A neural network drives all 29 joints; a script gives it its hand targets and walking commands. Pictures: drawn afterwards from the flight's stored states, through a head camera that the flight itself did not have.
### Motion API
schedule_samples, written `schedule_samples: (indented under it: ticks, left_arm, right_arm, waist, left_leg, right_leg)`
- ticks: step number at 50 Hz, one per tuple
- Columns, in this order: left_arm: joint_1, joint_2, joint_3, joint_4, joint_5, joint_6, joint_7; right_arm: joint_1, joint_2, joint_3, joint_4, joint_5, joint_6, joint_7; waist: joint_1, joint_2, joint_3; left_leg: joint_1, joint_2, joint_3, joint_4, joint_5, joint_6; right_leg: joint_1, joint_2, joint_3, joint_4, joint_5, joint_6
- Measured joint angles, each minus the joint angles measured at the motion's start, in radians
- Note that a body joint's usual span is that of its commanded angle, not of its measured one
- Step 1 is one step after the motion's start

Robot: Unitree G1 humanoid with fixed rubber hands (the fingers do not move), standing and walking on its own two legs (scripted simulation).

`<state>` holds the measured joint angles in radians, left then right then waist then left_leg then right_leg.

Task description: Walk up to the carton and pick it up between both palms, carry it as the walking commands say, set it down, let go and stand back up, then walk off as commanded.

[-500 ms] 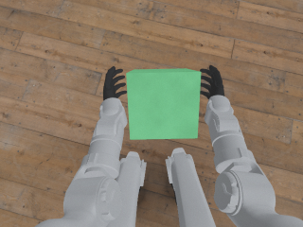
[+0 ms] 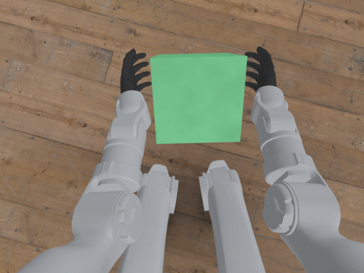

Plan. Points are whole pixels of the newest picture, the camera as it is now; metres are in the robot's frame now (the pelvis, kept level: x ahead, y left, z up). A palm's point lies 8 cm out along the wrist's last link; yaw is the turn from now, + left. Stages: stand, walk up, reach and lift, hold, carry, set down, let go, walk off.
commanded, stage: set down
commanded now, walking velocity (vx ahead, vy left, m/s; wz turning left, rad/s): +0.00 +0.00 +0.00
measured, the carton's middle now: (195, 93) +0.49 -0.04 -0.22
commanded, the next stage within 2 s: none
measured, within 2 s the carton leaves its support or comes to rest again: neither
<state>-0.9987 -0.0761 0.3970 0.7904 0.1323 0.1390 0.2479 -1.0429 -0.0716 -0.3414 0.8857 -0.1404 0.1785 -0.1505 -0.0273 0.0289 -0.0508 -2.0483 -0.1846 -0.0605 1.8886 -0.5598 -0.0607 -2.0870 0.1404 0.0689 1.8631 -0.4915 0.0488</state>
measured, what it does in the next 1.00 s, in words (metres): lowers itself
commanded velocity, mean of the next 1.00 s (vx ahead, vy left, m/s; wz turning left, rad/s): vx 0.00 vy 0.00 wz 0.00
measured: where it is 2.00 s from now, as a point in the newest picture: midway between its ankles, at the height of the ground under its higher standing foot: (187, 218)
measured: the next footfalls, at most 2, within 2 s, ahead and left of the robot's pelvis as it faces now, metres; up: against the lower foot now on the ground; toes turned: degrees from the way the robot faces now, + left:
none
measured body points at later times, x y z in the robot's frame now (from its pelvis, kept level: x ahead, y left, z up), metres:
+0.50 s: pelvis +0.00 +0.00 -0.06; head +0.32 -0.03 +0.25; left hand +0.51 +0.10 -0.20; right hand +0.51 -0.18 -0.21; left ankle +0.10 +0.12 -0.43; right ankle +0.12 -0.12 -0.43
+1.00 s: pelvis +0.00 +0.00 -0.09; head +0.32 -0.01 +0.22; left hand +0.51 +0.11 -0.23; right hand +0.52 -0.18 -0.23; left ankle +0.10 +0.11 -0.43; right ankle +0.12 -0.11 -0.43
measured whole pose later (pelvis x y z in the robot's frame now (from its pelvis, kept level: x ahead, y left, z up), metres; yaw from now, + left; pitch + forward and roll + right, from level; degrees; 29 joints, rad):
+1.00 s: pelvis +0.00 +0.00 -0.09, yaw +1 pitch +37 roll +1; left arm -1.20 0.01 0.38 0.90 0.08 0.12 0.22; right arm -1.28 -0.22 -0.26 1.08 -0.04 0.15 -0.09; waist -0.04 0.04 0.16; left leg -2.24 -0.21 -0.02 2.18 -0.60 -0.07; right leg -2.27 0.12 0.04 2.16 -0.54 0.06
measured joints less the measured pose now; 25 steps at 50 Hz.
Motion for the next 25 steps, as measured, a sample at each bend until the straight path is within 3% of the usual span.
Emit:
schedule_samples:
  ticks: [25]
  left_arm:
    - [-0.132,0.064,-0.028,0.048,-0.069,-0.013,0.003]
  right_arm:
    - [-0.16,-0.095,0.085,0.088,0.083,-0.011,0.004]
  waist:
    - [-0.01,0.001,0.136]
  left_leg:
    - [-0.163,-0.015,0.02,0.186,-0.028,-0.021]
  right_leg:
    - [-0.171,0.009,-0.009,0.193,-0.021,0.004]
